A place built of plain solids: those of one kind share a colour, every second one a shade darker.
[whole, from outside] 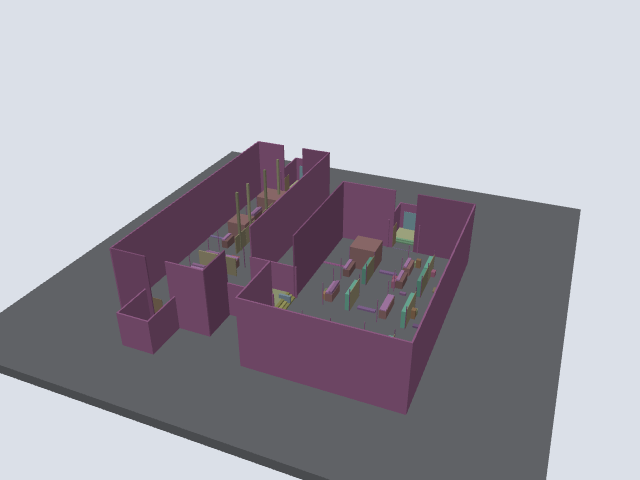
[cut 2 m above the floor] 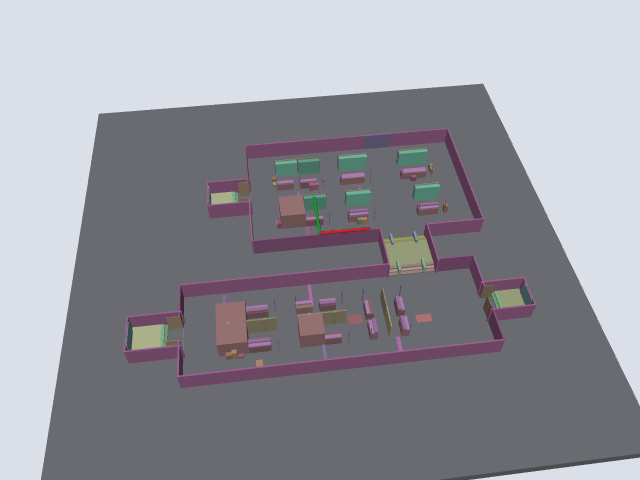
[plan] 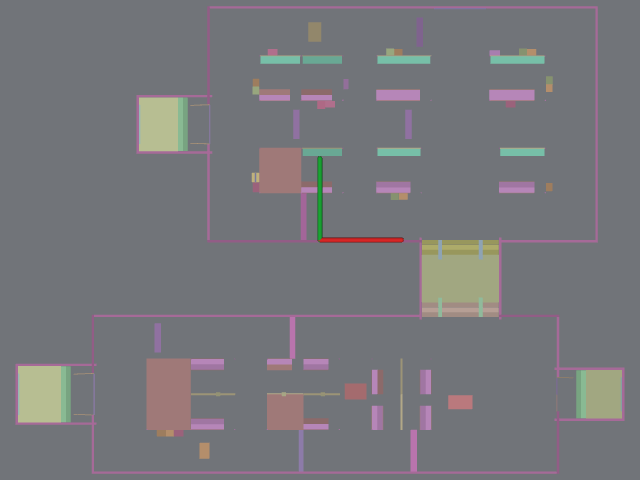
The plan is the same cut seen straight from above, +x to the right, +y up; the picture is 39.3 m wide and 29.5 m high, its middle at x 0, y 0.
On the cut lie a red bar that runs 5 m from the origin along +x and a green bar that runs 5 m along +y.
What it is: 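A small town's covered market hall; wings of bays of 4.7 m, 7.0 m to the eaves; island blocks of stalls back to back between aisles of 1.6 to 3.5 m; lock-up shops 3 to 3.7 m deep along long walls; porches at the aisles' ends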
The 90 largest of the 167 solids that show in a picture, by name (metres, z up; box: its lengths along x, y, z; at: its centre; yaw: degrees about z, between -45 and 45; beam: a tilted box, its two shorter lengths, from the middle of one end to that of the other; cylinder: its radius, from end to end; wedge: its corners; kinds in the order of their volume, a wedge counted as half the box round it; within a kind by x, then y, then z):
{
 "wall_1": {"box": [0.15, 3.76, 3.56], "at": [-18.64, -9.48, 1.73]},
 "wall_2": {"box": [4.98, 0.15, 3.56], "at": [-16.23, -11.29, 1.73]},
 "wall_3": {"box": [4.98, 0.15, 3.56], "at": [-16.23, -7.67, 1.73]},
 "wall_4": {"box": [0.15, 3.61, 7.1], "at": [-13.96, -12.56, 3.5]},
 "wall_5": {"box": [0.15, 3.61, 7.1], "at": [-13.96, -6.39, 3.5]},
 "wall_6": {"box": [0.15, 3.61, 3.55], "at": [-11.2, 7.11, 1.73]},
 "wall_7": {"box": [4.65, 0.15, 3.55], "at": [-8.95, 5.38, 1.73]},
 "wall_8": {"box": [4.65, 0.15, 3.55], "at": [-8.95, 8.84, 1.73]},
 "wall_9": {"box": [0.15, 6.05, 7.1], "at": [-6.85, 2.88, 3.5]},
 "wall_10": {"box": [0.15, 6.05, 7.1], "at": [-6.85, 11.34, 3.5]},
 "wall_11": {"box": [20.3, 0.15, 7.1], "at": [-3.89, -4.67, 3.5]},
 "wall_12": {"box": [13.19, 0.15, 7.1], "at": [-0.33, -0.07, 3.5]},
 "wall_13": {"box": [28.74, 0.15, 7.1], "at": [0.34, -14.29, 3.5]},
 "wall_14": {"box": [24.0, 0.15, 7.1], "at": [5.08, 14.29, 3.5]},
 "wall_15": {"box": [0.15, 5.04, 3.65], "at": [6.18, -2.37, 1.77]},
 "wall_16": {"box": [0.15, 5.04, 3.65], "at": [11.07, -2.37, 1.77]},
 "wall_17": {"box": [3.71, 0.15, 7.1], "at": [12.85, -4.67, 3.5]},
 "wall_18": {"box": [6.08, 0.15, 7.1], "at": [14.04, -0.07, 3.5]},
 "wall_19": {"box": [0.15, 3.85, 7.1], "at": [14.63, -12.45, 3.5]},
 "wall_20": {"box": [0.15, 3.85, 7.1], "at": [14.63, -6.51, 3.5]},
 "wall_21": {"box": [4.31, 0.15, 3.58], "at": [16.56, -11.04, 1.74]},
 "wall_22": {"box": [4.31, 0.15, 3.58], "at": [16.56, -7.92, 1.74]},
 "wall_23": {"box": [0.15, 14.52, 7.1], "at": [17.0, 7.11, 3.5]},
 "wall_24": {"box": [0.15, 3.28, 3.58], "at": [18.64, -9.48, 1.74]},
 "counter_1": {"box": [2.73, 2.2, 2.55], "at": [-9.3, -10.58, 1.23]},
 "counter_2": {"box": [2.73, 2.2, 2.55], "at": [-9.3, -8.38, 1.23]},
 "counter_3": {"box": [2.03, 0.72, 0.95], "at": [-6.92, -11.32, 0.42]},
 "counter_4": {"box": [2.03, 0.72, 0.96], "at": [-6.92, -7.64, 0.43]},
 "counter_5": {"box": [1.89, 0.72, 0.95], "at": [-2.79, 8.91, 0.42]},
 "counter_6": {"box": [1.54, 0.72, 0.95], "at": [-2.49, -7.64, 0.42]},
 "counter_7": {"box": [2.59, 2.8, 2.55], "at": [-2.44, 4.27, 1.23]},
 "counter_8": {"box": [2.25, 2.2, 2.55], "at": [-2.14, -10.58, 1.23]},
 "counter_9": {"box": [1.54, 0.72, 0.95], "at": [-0.25, -11.32, 0.42]},
 "counter_10": {"box": [1.54, 0.72, 0.9], "at": [-0.25, -7.64, 0.4]},
 "counter_11": {"box": [1.89, 0.72, 0.9], "at": [-0.2, 3.23, 0.4]},
 "counter_12": {"box": [1.89, 0.72, 0.92], "at": [-0.2, 8.91, 0.41]},
 "counter_13": {"box": [0.72, 1.5, 0.98], "at": [3.52, -10.93, 0.44]},
 "counter_14": {"box": [0.72, 1.5, 0.96], "at": [3.52, -8.73, 0.43]},
 "counter_15": {"box": [2.11, 0.72, 0.95], "at": [4.5, 3.23, 0.42]},
 "counter_16": {"box": [2.71, 0.72, 0.97], "at": [4.8, 8.91, 0.43]},
 "counter_17": {"box": [0.72, 1.5, 0.95], "at": [6.5, -10.93, 0.42]},
 "counter_18": {"box": [0.72, 1.5, 0.95], "at": [6.5, -8.73, 0.42]},
 "counter_19": {"box": [2.79, 0.72, 0.97], "at": [11.79, 8.91, 0.43]},
 "counter_20": {"box": [2.19, 0.72, 0.94], "at": [12.09, 3.23, 0.42]},
 "ground_1": {"box": [2.65, 3.46, 0.5], "at": [-17.24, -9.48, 0.06]},
 "ground_2": {"box": [2.4, 3.31, 0.5], "at": [-9.93, 7.11, 0.05]},
 "ground_3": {"box": [4.74, 2.94, 0.5], "at": [8.63, -2.37, 0.24]},
 "ground_4": {"box": [2.22, 2.98, 0.5], "at": [17.45, -9.48, 0.08]},
 "shelf_1": {"box": [2.43, 0.46, 1.9], "at": [-2.44, 11.07, 0.9]},
 "shelf_2": {"box": [2.43, 0.46, 1.9], "at": [0.15, 5.39, 0.9]},
 "shelf_3": {"box": [2.43, 0.46, 1.9], "at": [0.15, 11.07, 0.9]},
 "shelf_4": {"box": [2.65, 0.46, 1.9], "at": [4.86, 5.39, 0.9]},
 "shelf_5": {"box": [3.25, 0.46, 1.9], "at": [5.15, 11.07, 0.9]},
 "shelf_6": {"box": [3.33, 0.46, 1.9], "at": [12.14, 11.07, 0.9]},
 "shelf_7": {"box": [2.73, 0.46, 1.9], "at": [12.44, 5.39, 0.9]},
 "back_1": {"box": [2.73, 0.06, 2.15], "at": [-6.57, -9.51, 1.02]},
 "back_2": {"box": [2.73, 0.06, 2.15], "at": [-6.57, -9.45, 1.02]},
 "back_3": {"box": [2.59, 0.06, 2.15], "at": [-2.44, 11.32, 1.02]},
 "back_4": {"box": [2.25, 0.06, 2.15], "at": [-2.14, -9.45, 1.02]},
 "back_5": {"box": [2.25, 0.06, 2.15], "at": [0.1, -9.51, 1.02]},
 "back_6": {"box": [2.25, 0.06, 2.15], "at": [0.1, -9.45, 1.02]},
 "back_7": {"box": [2.59, 0.06, 2.15], "at": [0.15, 5.64, 1.02]},
 "back_8": {"box": [2.59, 0.06, 2.15], "at": [0.15, 11.32, 1.02]},
 "back_9": {"box": [2.81, 0.06, 2.15], "at": [4.86, 5.64, 1.02]},
 "back_10": {"box": [0.06, 2.2, 2.15], "at": [4.98, -10.58, 1.02]},
 "back_11": {"box": [0.06, 2.2, 2.15], "at": [4.98, -8.38, 1.02]},
 "back_12": {"box": [0.06, 2.2, 2.15], "at": [5.04, -10.58, 1.02]},
 "back_13": {"box": [0.06, 2.2, 2.15], "at": [5.04, -8.38, 1.02]},
 "back_14": {"box": [3.4, 0.06, 2.15], "at": [5.15, 11.32, 1.02]},
 "back_15": {"box": [3.49, 0.06, 2.15], "at": [12.14, 11.32, 1.02]},
 "back_16": {"box": [2.88, 0.06, 2.15], "at": [12.44, 5.64, 1.02]},
 "pier_1": {"box": [0.26, 0.26, 7.1], "at": [-9.62, -9.48, 3.5]},
 "pier_2": {"box": [0.26, 0.26, 7.1], "at": [-6.25, -9.48, 3.5]},
 "pier_3": {"box": [0.26, 0.26, 7.1], "at": [-2.21, -9.48, 3.5]},
 "pier_4": {"box": [0.26, 0.26, 7.1], "at": [0.17, -9.48, 3.5]},
 "neck_north_1": {"box": [4.72, 0.3, 0.55], "at": [8.63, -0.75, 0.22]},
 "neck_north_2": {"box": [4.72, 0.3, 0.38], "at": [8.63, -0.45, 0.14]},
 "neck_north_3": {"box": [4.72, 0.3, 0.21], "at": [8.63, -0.15, 0.06]},
 "neck_south_1": {"box": [4.72, 0.3, 0.21], "at": [8.63, -4.59, 0.06]},
 "neck_south_2": {"box": [4.72, 0.3, 0.38], "at": [8.63, -4.29, 0.14]},
 "neck_south_3": {"box": [4.72, 0.3, 0.55], "at": [8.63, -3.99, 0.22]},
 "porch_flight_1": {"box": [0.3, 3.44, 0.36], "at": [-15.77, -9.48, 0.13]},
 "porch_flight_2": {"box": [0.3, 3.29, 0.35], "at": [-8.57, 7.11, 0.13]},
 "porch_flight_3": {"box": [0.3, 2.96, 0.38], "at": [16.2, -9.48, 0.14]},
 "outer_doors_1": {"box": [0.06, 2.56, 2.25], "at": [-18.52, -9.48, 1.39]},
 "outer_doors_2": {"box": [0.06, 2.41, 2.25], "at": [-11.07, 7.11, 1.38]},
 "outer_doors_3": {"box": [0.06, 2.08, 2.25], "at": [18.52, -9.48, 1.4]},
 "shutter_1": {"box": [3.2, 0.08, 3.35], "at": [8.62, 14.22, 1.62]},
 "cheek_neck_south_1": {"box": [0.24, 1.2, 0.96], "at": [7.38, -4.14, 0.43]},
 "cheek_neck_south_2": {"box": [0.24, 1.2, 0.96], "at": [9.88, -4.14, 0.43]}
}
